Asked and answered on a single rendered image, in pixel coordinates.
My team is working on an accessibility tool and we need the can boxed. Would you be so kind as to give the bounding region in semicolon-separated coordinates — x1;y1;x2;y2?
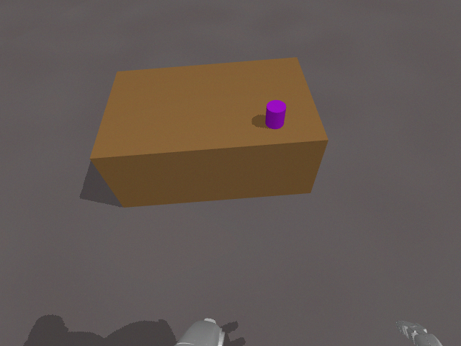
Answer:
265;100;286;129

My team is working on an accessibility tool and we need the right robot hand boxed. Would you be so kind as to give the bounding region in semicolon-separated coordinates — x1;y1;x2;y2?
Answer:
395;321;442;346

